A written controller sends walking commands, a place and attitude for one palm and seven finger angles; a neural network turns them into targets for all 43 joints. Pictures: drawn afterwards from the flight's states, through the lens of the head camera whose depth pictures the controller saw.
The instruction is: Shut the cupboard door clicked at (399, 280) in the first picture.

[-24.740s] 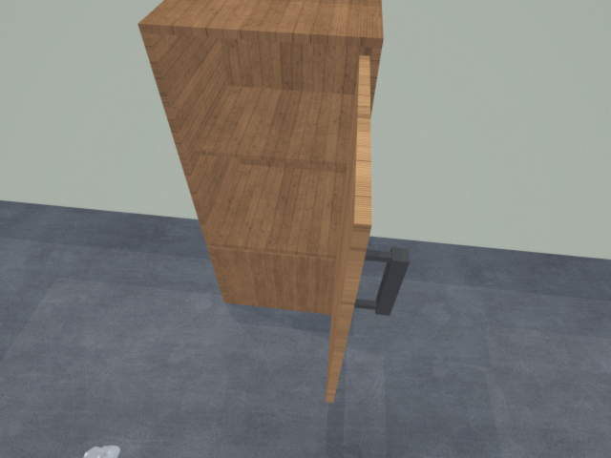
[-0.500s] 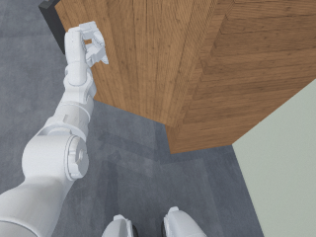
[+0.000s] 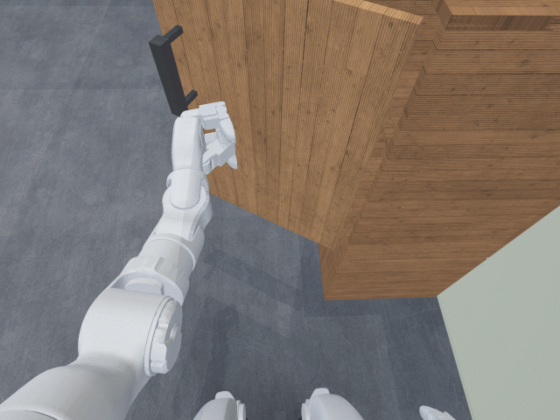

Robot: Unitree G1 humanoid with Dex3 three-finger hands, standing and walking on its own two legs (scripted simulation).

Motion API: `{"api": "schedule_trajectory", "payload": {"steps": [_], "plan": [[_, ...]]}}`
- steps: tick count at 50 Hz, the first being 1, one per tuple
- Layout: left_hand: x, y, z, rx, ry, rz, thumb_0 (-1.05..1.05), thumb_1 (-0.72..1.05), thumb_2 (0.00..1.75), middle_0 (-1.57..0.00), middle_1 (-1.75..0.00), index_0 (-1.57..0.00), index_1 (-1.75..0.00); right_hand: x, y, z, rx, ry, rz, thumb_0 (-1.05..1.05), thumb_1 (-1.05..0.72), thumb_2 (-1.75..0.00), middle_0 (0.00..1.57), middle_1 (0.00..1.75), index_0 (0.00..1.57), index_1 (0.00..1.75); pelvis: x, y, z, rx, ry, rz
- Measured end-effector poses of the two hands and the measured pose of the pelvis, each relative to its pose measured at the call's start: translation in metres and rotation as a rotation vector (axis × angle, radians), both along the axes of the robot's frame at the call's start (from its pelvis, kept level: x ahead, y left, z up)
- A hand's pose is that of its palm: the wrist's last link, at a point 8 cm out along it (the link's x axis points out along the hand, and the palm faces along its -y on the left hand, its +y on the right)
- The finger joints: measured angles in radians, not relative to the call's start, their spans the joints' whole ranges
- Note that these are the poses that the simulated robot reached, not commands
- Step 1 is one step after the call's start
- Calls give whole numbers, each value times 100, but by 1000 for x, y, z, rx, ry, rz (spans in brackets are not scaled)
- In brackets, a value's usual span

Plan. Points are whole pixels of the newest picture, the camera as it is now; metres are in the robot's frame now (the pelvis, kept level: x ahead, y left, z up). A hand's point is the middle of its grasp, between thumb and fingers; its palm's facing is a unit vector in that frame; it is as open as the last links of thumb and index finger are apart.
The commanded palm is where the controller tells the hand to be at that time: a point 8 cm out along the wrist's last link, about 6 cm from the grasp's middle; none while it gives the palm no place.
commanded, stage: draw the hand back to the body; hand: left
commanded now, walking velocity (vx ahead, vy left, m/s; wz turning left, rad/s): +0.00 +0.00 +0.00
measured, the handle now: (177, 73) +0.66 +0.14 +0.08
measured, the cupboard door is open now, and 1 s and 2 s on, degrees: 61 61 61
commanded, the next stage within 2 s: step back with the hand held close in 1.58 s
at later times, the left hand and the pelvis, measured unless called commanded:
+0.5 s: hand (154, 187) +0.38 +0.13 +0.14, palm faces -0.02 -1.00 -0.03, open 3.1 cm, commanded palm +0.34 +0.18 +0.15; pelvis +0.01 +0.00 +0.04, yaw -1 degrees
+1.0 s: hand out of the picture +0.26 +0.24 +0.19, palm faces +0.29 -0.90 -0.32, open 4.6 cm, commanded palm +0.21 +0.29 +0.21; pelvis +0.03 +0.02 +0.06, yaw +0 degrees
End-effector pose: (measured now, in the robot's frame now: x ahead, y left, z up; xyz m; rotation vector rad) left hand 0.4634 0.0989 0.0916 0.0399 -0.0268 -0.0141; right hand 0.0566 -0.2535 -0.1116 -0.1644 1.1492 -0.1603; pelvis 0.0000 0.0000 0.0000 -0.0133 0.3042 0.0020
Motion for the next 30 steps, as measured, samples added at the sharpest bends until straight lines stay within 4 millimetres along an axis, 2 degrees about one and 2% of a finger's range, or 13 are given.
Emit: {"api": "schedule_trajectory", "payload": {"steps": [4, 7, 12, 16, 21, 26, 30], "plan": [[4, -2, 4, -17, 5, 0, 2, 90, 90, -131, -150, -130, -150, -12, 4, -3, 14, 17, -13, 1, -91, -90, 20, 30, 20, 30, -3, -1, -1, 3, 5, -7], [-1, 7, 8, -29, -12, 16, 2, 90, 90, -130, -150, -130, -150, -25, 6, -1, 31, 33, -45, 1, -91, -90, 20, 30, 20, 30, -1, 0, 3, 10, -7, -29], [-28, 35, 11, -4, 0, 29, 2, 90, 90, -130, -150, -130, -150, -39, 8, 8, 53, 52, -86, 1, -91, -90, 20, 30, 20, 30, 3, -1, 15, 14, -58, -50], [-54, 58, 20, -12, -5, 41, 2, 90, 90, -130, -150, -130, -150, -34, 4, 19, 34, 29, -92, 1, -91, -90, 20, 30, 20, 30, 6, -2, 25, 8, -105, -45], [-83, 74, 40, -12, -50, 11, 2, 90, 90, -130, -150, -130, -150, -1, -2, 32, -2, -74, -58, 2, -91, -90, 20, 30, 20, 30, 7, 0, 32, 1, -155, -28], [-112, 86, 51, -15, -37, -10, 2, 90, 90, -128, -147, -128, -147, 53, 0, 51, -14, -238, -10, 2, -91, -90, 20, 30, 20, 30, 8, 4, 38, 3, -199, -22], [-139, 95, 63, 91, -30, 7, 2, 90, 90, -122, -140, -122, -140, 97, 12, 72, -15, -349, 8, 2, -91, -90, 20, 30, 20, 30, 10, 7, 46, 8, -247, -25]]}}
